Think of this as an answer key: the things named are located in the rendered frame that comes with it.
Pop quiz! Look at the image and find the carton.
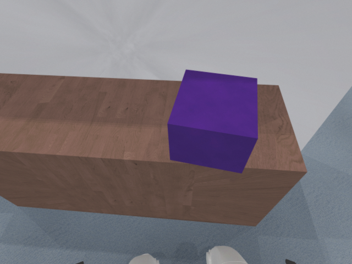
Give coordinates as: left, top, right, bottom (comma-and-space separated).
167, 70, 258, 173

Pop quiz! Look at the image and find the pedestal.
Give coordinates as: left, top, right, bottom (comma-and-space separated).
0, 73, 307, 227

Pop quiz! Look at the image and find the robot right thigh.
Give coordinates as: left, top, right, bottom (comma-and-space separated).
206, 246, 248, 264

